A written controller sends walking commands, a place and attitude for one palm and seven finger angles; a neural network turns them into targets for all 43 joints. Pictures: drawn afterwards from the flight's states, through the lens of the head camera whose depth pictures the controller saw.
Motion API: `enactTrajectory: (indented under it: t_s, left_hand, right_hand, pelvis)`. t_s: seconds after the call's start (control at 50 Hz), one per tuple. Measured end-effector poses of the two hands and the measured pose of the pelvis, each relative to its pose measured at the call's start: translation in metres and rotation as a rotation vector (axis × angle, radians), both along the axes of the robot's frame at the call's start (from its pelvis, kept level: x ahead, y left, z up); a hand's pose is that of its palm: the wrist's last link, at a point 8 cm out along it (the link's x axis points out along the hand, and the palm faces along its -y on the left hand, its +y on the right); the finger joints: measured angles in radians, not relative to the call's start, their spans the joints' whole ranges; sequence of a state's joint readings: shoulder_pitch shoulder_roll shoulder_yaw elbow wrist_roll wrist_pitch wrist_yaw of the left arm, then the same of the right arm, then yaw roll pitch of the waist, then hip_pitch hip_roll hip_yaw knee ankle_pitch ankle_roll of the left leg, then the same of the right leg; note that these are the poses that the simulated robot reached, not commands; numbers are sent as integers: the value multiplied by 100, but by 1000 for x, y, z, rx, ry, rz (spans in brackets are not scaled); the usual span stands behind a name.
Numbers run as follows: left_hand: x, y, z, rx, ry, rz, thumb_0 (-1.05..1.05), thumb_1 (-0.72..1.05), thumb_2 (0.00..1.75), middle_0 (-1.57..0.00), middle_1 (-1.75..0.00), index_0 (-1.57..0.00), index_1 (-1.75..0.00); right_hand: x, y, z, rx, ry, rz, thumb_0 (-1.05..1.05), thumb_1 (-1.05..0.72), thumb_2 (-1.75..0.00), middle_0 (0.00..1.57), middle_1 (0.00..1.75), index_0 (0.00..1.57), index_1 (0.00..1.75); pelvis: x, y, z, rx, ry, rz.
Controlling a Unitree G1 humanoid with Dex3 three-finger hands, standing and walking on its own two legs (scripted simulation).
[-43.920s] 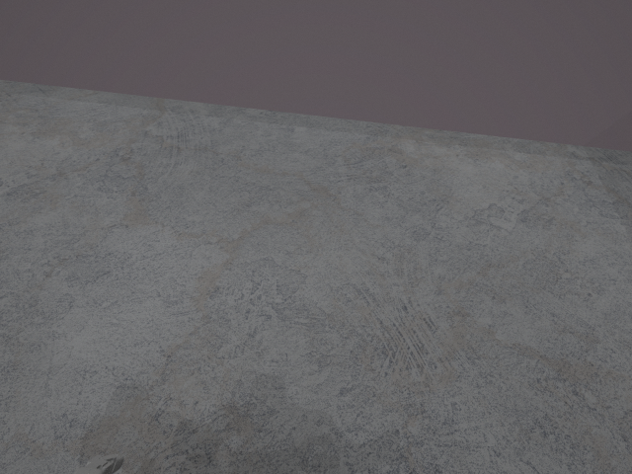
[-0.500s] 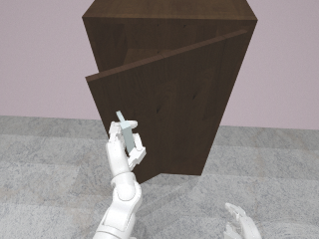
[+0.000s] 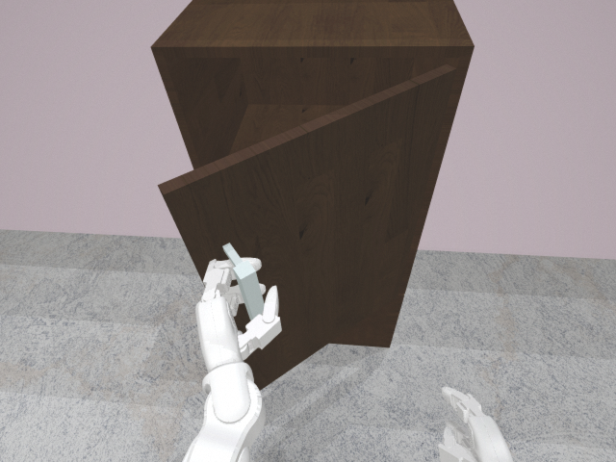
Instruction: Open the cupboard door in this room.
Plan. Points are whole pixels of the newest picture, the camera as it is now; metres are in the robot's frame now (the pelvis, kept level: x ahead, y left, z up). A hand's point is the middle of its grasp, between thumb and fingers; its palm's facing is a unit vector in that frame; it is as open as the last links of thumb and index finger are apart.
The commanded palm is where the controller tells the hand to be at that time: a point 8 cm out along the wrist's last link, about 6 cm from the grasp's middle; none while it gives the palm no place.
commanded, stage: open thumb and fingers to let go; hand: left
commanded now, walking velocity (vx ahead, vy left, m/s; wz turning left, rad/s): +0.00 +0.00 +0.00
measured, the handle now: (245, 286) +0.33 +0.10 +0.06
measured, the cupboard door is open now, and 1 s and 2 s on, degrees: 40 44 41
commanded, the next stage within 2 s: slide the hand sideways off the handle in 0.60 s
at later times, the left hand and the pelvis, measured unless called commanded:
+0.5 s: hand (264, 318) +0.28 +0.07 +0.06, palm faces +0.26 -0.96 -0.03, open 14.5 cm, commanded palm +0.24 +0.10 +0.06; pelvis +0.00 +0.02 +0.00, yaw -1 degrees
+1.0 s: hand (272, 351) +0.24 +0.06 +0.06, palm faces -0.19 -0.98 +0.01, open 16.3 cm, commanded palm +0.23 +0.11 +0.06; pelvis -0.02 +0.04 -0.01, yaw -2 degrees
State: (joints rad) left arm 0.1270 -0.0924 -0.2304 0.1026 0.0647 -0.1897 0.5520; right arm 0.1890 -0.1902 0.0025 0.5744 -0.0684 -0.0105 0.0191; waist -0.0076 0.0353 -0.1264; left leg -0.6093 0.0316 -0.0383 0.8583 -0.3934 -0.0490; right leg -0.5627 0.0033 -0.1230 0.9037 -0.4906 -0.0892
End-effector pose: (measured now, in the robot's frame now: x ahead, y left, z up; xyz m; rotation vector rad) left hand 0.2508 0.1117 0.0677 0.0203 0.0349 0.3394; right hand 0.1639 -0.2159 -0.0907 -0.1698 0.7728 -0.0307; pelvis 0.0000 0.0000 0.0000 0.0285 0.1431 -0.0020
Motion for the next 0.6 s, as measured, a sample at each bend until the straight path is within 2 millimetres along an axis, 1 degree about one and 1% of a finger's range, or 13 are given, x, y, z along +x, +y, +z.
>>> enactTrajectory:
  t_s: [0.08,0.16,0.26,0.32,0.44,0.6]
  left_hand:
    - [-3,1,0,2,-13,-4,2,35,65,-36,-129,-37,-130]
    - [-2,2,-4,-2,-7,-14,1,13,56,-34,-127,-35,-127]
    - [0,3,-5,-3,-8,-25,1,-17,44,-32,-123,-33,-124]
    - [-1,4,-5,0,-10,-36,1,-30,38,-31,-119,-32,-119]
    - [-1,4,-5,4,-12,-61,0,-44,32,-27,-101,-29,-102]
    - [1,1,-5,18,-14,-100,-1,-49,30,-24,-68,-25,-68]
  right_hand:
    - [-4,-2,-4,-3,16,-3,1,-90,-90,20,30,20,30]
    - [-9,-3,-7,-9,35,-11,1,-90,-90,20,30,20,30]
    - [-14,1,-9,-10,45,-26,1,-90,-90,20,30,20,30]
    - [-15,5,-8,-5,40,-32,1,-90,-90,20,30,20,30]
    - [-15,15,-6,2,20,-31,1,-90,-90,20,30,20,30]
    - [-9,28,-3,16,-13,-17,1,-90,-90,20,30,20,30]
  pelvis:
    - [0,0,-1,1,8,3]
    - [-1,2,-2,1,12,2]
    - [-1,6,-3,-1,17,-3]
    - [-1,10,-3,-4,16,-6]
    - [-2,17,-4,-11,13,-11]
    - [-6,25,-7,-20,8,-15]
